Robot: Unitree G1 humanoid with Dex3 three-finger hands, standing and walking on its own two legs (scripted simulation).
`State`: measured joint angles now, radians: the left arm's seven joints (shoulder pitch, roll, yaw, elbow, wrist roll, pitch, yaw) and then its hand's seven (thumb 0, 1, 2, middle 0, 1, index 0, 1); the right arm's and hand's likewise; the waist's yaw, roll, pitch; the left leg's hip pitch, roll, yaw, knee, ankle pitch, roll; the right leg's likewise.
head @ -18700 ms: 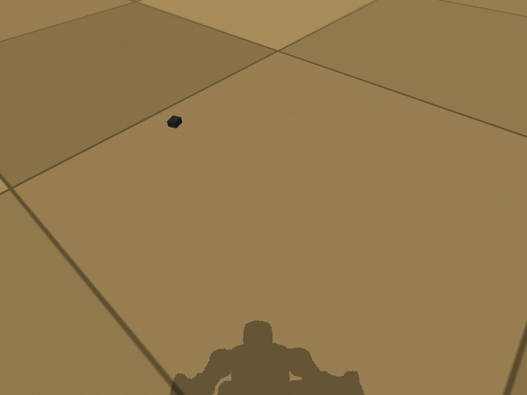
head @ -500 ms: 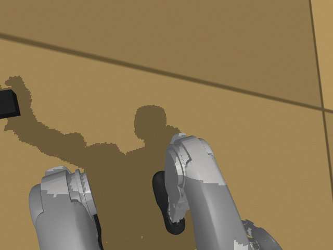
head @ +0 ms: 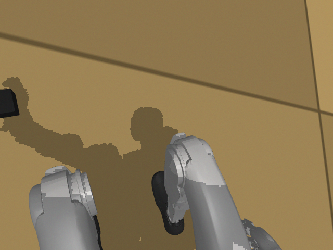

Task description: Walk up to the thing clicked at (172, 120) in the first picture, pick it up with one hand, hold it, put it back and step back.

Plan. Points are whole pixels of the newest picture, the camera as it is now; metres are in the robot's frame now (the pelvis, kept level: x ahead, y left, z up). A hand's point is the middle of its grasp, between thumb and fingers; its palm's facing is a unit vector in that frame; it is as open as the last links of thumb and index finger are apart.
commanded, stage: rise first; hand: left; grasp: from above
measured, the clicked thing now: out of the picture +0.50 +0.32 -0.30
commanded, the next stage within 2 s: approach in 1.38 s
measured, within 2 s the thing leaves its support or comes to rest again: neither
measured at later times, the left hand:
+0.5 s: hand out of the picture +0.46 +0.36 -0.18, palm faces -0.46 -0.08 -0.88, open 13.3 cm
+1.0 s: hand out of the picture +0.47 +0.36 -0.17, palm faces -0.44 -0.07 -0.89, open 13.4 cm
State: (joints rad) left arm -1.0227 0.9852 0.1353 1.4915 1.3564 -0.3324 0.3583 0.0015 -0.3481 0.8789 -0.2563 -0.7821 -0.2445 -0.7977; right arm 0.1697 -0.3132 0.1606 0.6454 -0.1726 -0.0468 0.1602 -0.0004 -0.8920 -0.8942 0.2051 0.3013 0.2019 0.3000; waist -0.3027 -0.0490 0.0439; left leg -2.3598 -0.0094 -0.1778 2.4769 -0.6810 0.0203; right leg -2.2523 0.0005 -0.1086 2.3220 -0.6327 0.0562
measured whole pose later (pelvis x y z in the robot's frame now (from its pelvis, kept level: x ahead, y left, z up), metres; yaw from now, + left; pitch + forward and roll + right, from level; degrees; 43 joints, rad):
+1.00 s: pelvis +0.00 +0.00 +0.00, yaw +0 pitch +31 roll -13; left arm -1.02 1.01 0.16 1.46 1.35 -0.32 0.33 0.00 -0.38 0.90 -0.23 -0.80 -0.22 -0.82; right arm 0.17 -0.32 0.17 0.62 -0.17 -0.05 0.16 0.00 -0.89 -0.89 0.21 0.30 0.20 0.30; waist -0.30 -0.05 0.06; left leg -2.37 -0.01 -0.18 2.48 -0.68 0.02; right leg -2.26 0.00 -0.11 2.32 -0.63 0.06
